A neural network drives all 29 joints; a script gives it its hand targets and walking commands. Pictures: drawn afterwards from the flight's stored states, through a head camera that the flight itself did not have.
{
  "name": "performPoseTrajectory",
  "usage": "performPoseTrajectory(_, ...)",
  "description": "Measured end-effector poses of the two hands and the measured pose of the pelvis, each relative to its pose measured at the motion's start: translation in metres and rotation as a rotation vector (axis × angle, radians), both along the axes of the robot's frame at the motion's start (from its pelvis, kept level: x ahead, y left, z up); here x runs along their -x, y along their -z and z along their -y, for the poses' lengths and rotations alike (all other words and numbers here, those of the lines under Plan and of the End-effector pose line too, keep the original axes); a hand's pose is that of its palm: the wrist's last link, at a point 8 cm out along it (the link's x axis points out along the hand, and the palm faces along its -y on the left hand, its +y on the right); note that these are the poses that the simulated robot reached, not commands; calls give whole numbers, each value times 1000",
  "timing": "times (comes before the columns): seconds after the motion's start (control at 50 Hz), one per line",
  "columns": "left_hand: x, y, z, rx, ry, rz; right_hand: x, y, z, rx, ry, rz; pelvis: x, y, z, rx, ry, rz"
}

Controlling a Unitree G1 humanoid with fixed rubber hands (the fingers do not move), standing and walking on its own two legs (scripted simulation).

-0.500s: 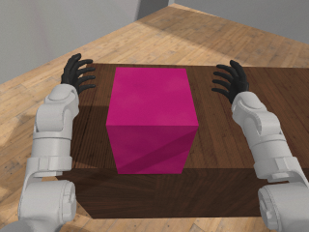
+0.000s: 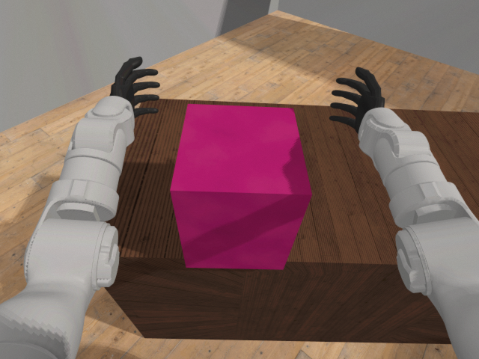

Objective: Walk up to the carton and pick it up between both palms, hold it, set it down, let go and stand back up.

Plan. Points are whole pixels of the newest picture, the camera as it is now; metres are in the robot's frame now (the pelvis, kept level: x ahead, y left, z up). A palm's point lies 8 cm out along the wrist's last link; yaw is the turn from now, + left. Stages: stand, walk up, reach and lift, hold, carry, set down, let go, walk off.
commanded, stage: reach and lift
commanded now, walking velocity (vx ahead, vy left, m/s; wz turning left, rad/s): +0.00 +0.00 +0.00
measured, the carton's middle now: (237, 190) +0.41 +0.02 +0.03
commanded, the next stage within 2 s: none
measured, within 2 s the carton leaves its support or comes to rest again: neither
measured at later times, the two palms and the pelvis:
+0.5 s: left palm (148, 154) +0.43 +0.19 +0.11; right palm (337, 162) +0.43 -0.16 +0.10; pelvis +0.00 +0.00 -0.01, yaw +0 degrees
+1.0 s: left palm (162, 157) +0.43 +0.17 +0.09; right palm (329, 165) +0.43 -0.14 +0.10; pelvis -0.01 +0.00 -0.01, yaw +0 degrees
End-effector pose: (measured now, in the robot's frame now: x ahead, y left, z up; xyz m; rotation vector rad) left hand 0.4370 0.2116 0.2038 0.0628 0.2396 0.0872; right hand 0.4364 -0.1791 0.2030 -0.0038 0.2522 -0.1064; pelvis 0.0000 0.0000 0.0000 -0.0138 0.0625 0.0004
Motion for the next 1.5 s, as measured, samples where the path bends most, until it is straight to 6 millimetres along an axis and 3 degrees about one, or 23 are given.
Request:
performPoseTrajectory(0.26, 14, 77, 5, 2, -8, -32, 13, 76, -16, 9, 6, -46, 5, 2, -1, 1, -5, -35)
performPoseTrajectory(0.48, 8, 95, 22, 3, -9, -16, 8, 98, -22, 15, 12, -42, 4, 5, 1, 2, 0, -104)
performPoseTrajectory(0.62, 12, 111, 21, 13, -17, 0, 8, 105, -22, 24, 4, -11, 3, 7, 3, 1, -3, -123)
performPoseTrajectory(0.78, 12, 113, 20, 19, -21, 33, 8, 105, -26, 28, -2, -4, 6, 8, 2, 3, -7, -150)
performPoseTrajectory(0.92, 6, 110, 37, 26, 14, 36, 10, 106, -28, 20, 9, -23, 8, 10, -1, 4, -1, -167)
performPoseTrajectory(1.1, 4, 109, 46, 26, -8, 39, 6, 109, -49, 1, -16, -17, 8, 9, -4, 4, 8, -168)
performPoseTrajectory(1.24, 5, 108, 47, 24, -21, 43, 7, 109, -51, 0, 22, -9, 7, 6, -5, 5, 7, -144)
performPoseTrajectory(1.5, 23, 106, 44, 26, 3, 71, 24, 103, -53, 42, 10, 68, -2, -2, -7, -3, -5, 0)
